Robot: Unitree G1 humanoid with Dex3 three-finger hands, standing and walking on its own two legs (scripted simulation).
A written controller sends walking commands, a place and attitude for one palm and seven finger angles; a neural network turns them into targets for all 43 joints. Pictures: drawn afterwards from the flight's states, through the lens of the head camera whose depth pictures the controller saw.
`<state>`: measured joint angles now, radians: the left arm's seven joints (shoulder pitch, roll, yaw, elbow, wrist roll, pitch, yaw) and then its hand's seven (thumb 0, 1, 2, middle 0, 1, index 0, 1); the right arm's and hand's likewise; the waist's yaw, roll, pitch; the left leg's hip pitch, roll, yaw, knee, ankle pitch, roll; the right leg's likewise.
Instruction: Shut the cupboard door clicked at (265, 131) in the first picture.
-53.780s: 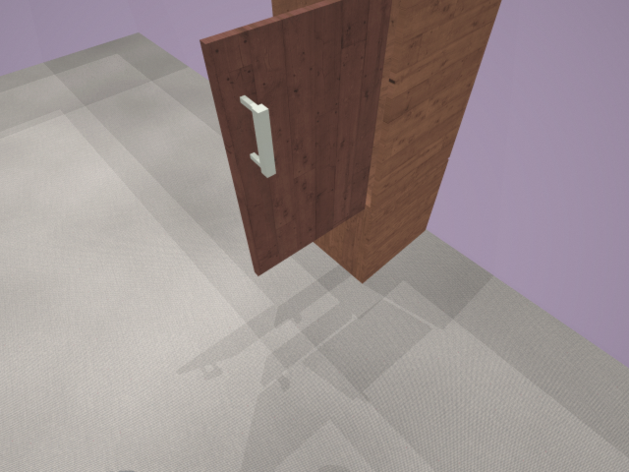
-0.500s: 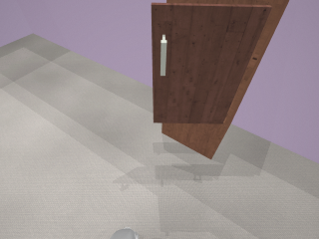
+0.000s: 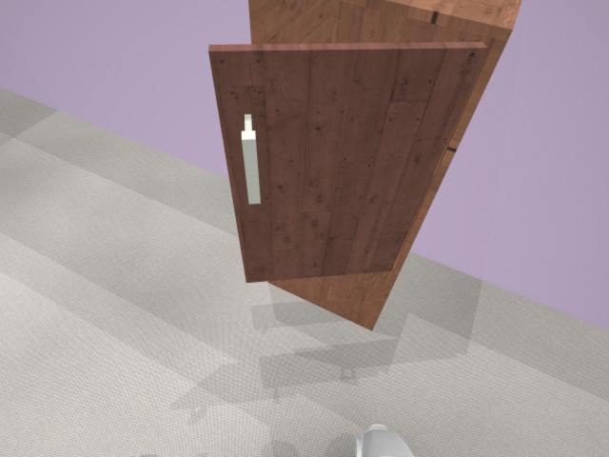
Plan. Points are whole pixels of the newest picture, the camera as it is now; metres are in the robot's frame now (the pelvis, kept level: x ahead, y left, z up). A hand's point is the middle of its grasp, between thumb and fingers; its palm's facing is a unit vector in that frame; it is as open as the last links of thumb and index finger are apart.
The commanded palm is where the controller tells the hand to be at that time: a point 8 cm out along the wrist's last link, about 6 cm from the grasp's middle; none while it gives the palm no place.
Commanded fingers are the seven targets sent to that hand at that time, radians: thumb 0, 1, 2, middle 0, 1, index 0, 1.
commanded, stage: come to a stop and stand still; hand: left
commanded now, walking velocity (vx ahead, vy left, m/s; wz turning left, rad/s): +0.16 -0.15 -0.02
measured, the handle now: (251, 161) +0.53 +0.10 +0.08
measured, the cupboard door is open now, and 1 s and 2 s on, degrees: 33 33 33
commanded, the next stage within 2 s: look again from close up in 1.36 s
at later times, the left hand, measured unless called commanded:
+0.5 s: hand out of the picture +0.15 +0.14 -0.17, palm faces +0.06 -0.97 -0.25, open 7.3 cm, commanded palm none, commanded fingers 0.00 0.90 0.90 -0.20 -0.30 -0.20 -0.30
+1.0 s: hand out of the picture +0.03 +0.20 -0.18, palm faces +0.02 -0.98 -0.21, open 7.4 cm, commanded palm none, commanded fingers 0.00 0.90 0.90 -0.20 -0.30 -0.20 -0.30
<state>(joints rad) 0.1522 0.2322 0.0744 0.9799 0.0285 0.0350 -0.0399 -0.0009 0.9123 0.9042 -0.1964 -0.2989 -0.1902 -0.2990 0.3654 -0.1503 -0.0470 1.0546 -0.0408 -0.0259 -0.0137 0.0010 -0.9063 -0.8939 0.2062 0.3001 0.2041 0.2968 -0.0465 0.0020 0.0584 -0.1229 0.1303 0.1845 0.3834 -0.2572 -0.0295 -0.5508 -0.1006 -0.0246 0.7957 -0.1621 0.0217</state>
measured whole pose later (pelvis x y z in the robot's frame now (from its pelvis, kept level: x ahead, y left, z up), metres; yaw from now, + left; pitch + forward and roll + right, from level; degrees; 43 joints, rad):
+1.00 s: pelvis +0.03 +0.02 -0.01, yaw -1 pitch -1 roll +0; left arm 0.27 0.18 0.02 1.11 0.01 0.03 0.03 0.00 0.91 0.90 -0.20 -0.30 -0.19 -0.30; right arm 0.22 -0.16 -0.01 1.07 0.00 0.02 -0.03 0.00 -0.92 -0.89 0.21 0.30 0.20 0.30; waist 0.01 -0.01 0.04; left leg -0.23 -0.03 0.07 0.44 -0.19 0.05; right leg -0.13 -0.01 0.04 0.43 -0.30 0.01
